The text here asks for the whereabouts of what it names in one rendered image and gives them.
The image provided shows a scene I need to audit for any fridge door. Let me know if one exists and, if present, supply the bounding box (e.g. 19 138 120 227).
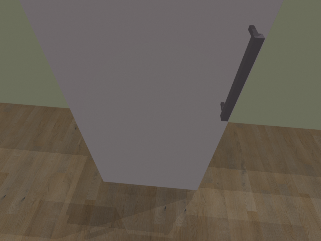
19 0 283 190

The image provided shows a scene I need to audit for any handle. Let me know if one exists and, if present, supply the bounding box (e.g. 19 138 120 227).
220 25 265 121

